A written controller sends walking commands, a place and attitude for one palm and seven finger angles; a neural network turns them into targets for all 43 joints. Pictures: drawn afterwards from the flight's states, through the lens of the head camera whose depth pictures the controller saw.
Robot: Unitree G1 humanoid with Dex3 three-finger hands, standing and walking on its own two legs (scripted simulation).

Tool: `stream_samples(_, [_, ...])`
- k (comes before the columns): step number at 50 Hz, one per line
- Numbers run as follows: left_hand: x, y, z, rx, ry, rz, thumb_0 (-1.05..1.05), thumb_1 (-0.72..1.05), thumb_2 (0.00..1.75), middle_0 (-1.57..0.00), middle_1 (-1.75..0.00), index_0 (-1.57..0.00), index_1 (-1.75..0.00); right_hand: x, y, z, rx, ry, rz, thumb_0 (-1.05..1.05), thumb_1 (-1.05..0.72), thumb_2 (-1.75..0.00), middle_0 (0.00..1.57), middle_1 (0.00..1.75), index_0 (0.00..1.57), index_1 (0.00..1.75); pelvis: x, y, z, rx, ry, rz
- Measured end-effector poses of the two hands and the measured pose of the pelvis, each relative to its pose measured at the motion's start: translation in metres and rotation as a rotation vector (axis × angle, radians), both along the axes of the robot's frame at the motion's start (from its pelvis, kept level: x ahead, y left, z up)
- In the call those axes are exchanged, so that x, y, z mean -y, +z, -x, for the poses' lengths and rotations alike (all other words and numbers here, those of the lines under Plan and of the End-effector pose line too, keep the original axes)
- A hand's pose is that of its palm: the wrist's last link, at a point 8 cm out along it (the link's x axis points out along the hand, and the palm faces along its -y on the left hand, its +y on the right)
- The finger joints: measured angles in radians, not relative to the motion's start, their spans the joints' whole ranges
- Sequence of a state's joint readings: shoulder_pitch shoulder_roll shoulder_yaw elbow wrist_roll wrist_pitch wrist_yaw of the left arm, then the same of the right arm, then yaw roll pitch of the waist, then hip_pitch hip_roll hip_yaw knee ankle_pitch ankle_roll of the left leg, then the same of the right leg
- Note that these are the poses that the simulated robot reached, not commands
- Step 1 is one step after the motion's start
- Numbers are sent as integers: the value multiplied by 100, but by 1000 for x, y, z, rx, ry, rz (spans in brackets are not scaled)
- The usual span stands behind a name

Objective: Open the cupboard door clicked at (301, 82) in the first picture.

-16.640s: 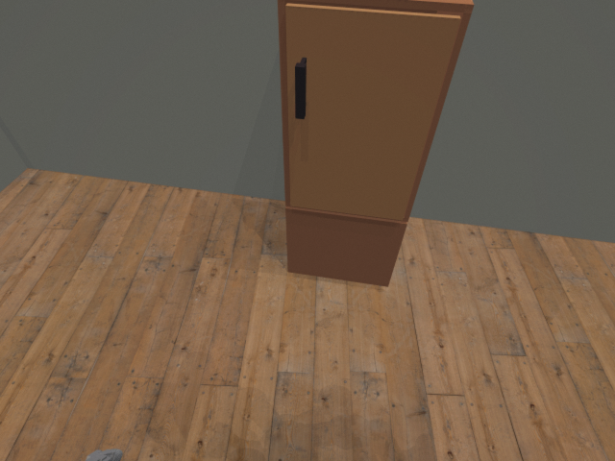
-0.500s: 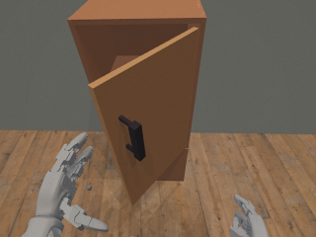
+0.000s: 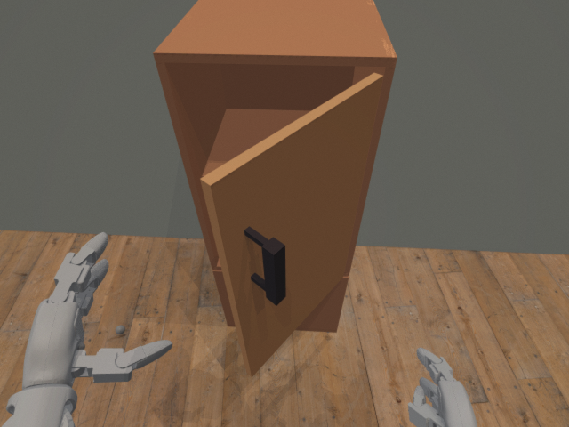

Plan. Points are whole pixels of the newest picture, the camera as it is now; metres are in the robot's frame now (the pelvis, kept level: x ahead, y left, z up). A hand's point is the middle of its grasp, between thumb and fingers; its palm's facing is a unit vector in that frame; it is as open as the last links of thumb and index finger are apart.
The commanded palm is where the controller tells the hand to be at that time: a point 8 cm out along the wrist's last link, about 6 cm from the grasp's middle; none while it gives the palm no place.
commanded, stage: draw the hand back to the body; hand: left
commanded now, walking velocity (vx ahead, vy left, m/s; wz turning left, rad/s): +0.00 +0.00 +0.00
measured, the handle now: (264, 266) +0.33 +0.07 +0.06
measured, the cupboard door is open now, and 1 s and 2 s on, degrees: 52 52 52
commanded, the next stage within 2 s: step back with the hand held close in 0.76 s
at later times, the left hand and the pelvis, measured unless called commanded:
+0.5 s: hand (65, 287) +0.21 +0.26 +0.16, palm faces +0.45 -0.80 -0.38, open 8.0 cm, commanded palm +0.16 +0.30 +0.17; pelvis +0.01 +0.00 +0.01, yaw -1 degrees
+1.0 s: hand (82, 284) +0.21 +0.24 +0.17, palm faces +0.42 -0.79 -0.44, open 7.4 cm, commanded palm +0.15 +0.28 +0.18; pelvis +0.01 -0.02 +0.01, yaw -1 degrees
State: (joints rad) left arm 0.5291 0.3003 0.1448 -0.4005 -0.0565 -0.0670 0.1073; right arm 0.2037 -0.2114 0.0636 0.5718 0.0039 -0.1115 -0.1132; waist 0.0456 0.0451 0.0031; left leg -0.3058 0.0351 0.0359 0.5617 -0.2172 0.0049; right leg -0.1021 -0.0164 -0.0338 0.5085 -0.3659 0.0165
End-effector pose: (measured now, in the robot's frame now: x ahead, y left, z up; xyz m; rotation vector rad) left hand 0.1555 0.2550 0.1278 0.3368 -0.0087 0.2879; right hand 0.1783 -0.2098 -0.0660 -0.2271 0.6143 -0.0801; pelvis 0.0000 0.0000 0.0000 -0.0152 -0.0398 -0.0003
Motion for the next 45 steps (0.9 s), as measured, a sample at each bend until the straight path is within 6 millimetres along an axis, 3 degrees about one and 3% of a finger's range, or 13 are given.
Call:
stream_samples(10, [-26,23,-12,52,56,-64,0,29,64,-18,-30,-19,-31,-5,4,-8,-29,1,0,1,-90,-90,21,30,21,30,-8,8,-10,20,-17,-10])
stream_samples(22, [-47,48,-13,120,141,-129,1,70,82,-20,-30,-20,-31,7,3,-10,-52,-17,-2,1,-90,-90,21,30,21,30,-3,10,-13,28,-20,-12])
stream_samples(30, [-34,43,-13,105,138,-102,2,85,88,-20,-30,-21,-31,20,0,-6,-61,-28,2,1,-90,-90,21,30,21,30,5,11,-12,32,-18,-14])
stream_samples(45, [-20,49,-9,117,133,-120,2,89,90,-21,-30,-21,-31,36,-2,-7,-56,-38,-4,1,-90,-90,21,30,21,30,19,11,-13,38,-14,-15])
